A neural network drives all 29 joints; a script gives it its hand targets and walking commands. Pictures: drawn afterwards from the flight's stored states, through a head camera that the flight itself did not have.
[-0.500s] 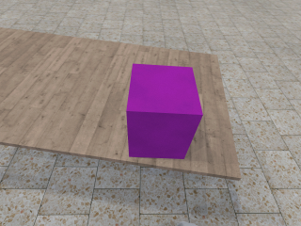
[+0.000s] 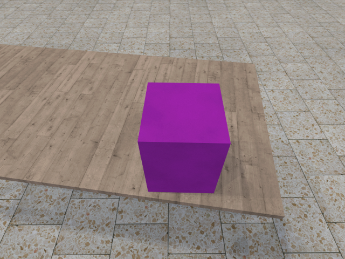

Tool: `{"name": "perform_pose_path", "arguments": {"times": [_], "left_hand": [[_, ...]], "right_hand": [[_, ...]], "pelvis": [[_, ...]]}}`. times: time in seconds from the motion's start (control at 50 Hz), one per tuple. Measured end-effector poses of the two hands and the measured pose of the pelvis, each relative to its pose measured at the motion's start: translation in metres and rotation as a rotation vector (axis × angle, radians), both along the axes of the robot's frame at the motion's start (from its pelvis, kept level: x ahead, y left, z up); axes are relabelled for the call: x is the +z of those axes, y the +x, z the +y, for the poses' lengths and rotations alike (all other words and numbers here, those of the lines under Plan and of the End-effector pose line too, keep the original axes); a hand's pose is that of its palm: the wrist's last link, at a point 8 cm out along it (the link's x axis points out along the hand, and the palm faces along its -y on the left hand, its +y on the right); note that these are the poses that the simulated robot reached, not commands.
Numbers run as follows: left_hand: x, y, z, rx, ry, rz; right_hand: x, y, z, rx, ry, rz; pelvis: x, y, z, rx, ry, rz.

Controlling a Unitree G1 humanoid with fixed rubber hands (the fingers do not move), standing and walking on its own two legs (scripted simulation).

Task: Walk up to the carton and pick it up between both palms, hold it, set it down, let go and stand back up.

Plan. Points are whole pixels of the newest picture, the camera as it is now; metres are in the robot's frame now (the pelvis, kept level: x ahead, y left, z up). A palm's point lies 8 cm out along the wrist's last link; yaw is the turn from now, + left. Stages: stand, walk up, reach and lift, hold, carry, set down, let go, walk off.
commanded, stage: stand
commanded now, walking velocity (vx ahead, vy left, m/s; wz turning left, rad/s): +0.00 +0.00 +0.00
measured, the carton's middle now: (182, 140) +0.44 -0.01 -0.01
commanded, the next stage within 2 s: reach and lift in 0.84 s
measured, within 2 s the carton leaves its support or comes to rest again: neither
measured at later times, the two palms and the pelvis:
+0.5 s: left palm out of the picture -0.03 +0.21 -0.15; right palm out of the picture -0.06 -0.17 -0.15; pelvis +0.00 +0.02 +0.00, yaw -1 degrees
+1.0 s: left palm out of the picture +0.10 +0.26 -0.16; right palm out of the picture +0.08 -0.22 -0.16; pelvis -0.03 +0.02 -0.04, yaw +3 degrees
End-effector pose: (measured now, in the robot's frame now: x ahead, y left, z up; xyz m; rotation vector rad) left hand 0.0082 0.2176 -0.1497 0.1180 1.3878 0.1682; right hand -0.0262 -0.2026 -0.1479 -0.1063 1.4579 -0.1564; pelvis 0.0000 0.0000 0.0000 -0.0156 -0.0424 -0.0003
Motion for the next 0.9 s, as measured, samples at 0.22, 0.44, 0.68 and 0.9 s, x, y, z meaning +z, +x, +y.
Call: {"name": "perform_pose_path", "arguments": {"times": [0.22, 0.44, 0.68, 0.9], "left_hand": [[-0.004, -0.037, -0.011, 0.015, -0.056, 0.094], [-0.006, -0.039, -0.007, 0.014, -0.06, 0.098], [-0.004, -0.039, -0.001, 0.001, -0.051, 0.098], [-0.019, -0.023, 0.014, 0.035, -0.073, 0.214]], "right_hand": [[0.002, -0.018, 0.015, -0.012, 0.011, 0.046], [0.002, -0.033, 0.029, -0.023, 0.025, 0.063], [0.0, -0.04, 0.039, -0.042, 0.044, 0.066], [-0.009, -0.012, 0.03, -0.038, 0.043, 0.091]], "pelvis": [[0.001, 0.0, 0.008, -0.006, 0.0, -0.007], [0.0, -0.003, 0.015, -0.01, 0.004, -0.008], [0.0, -0.004, 0.02, -0.014, 0.005, -0.004], [-0.012, -0.014, 0.02, 0.039, 0.005, 0.055]]}}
